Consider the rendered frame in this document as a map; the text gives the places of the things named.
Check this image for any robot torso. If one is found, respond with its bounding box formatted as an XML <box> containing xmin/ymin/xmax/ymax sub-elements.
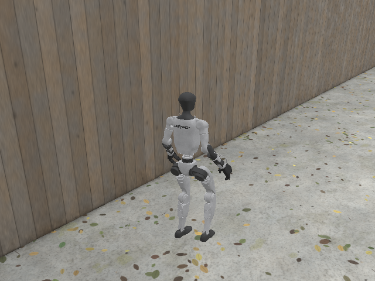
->
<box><xmin>173</xmin><ymin>116</ymin><xmax>200</xmax><ymax>176</ymax></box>

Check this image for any robot left upper arm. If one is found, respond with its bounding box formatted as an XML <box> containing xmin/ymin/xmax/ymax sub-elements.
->
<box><xmin>162</xmin><ymin>116</ymin><xmax>177</xmax><ymax>145</ymax></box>

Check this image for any robot right hand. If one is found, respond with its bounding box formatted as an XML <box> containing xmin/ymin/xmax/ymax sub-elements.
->
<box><xmin>218</xmin><ymin>164</ymin><xmax>232</xmax><ymax>180</ymax></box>

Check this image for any robot left forearm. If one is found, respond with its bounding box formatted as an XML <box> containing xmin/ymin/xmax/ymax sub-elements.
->
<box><xmin>162</xmin><ymin>143</ymin><xmax>174</xmax><ymax>156</ymax></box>

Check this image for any robot left hand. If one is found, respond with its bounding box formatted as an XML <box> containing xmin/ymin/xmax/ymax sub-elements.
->
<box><xmin>168</xmin><ymin>152</ymin><xmax>181</xmax><ymax>164</ymax></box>

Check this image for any robot right upper arm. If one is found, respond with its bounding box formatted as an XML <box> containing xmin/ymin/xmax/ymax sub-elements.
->
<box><xmin>196</xmin><ymin>119</ymin><xmax>209</xmax><ymax>153</ymax></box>

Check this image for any robot right forearm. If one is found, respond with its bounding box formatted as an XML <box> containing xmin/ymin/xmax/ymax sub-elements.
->
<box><xmin>207</xmin><ymin>145</ymin><xmax>226</xmax><ymax>169</ymax></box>

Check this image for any left robot thigh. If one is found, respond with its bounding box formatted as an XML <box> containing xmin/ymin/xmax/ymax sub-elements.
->
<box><xmin>171</xmin><ymin>162</ymin><xmax>190</xmax><ymax>204</ymax></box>

